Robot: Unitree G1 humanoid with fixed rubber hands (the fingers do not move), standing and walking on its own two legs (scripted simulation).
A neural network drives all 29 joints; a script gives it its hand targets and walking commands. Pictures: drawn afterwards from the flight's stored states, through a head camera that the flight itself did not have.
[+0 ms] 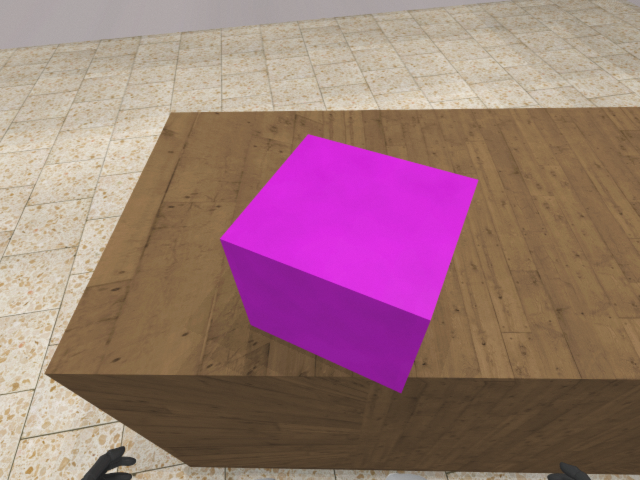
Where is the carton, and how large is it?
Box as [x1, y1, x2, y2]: [220, 134, 477, 392]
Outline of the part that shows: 308,134 220,238 249,321 252,325 401,392 430,320 477,180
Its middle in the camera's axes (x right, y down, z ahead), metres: +0.04 +0.02 +0.52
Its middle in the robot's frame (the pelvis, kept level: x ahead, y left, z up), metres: +0.38 -0.03 +0.05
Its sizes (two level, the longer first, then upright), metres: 0.235 0.212 0.200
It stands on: a pedestal, 0.70 m high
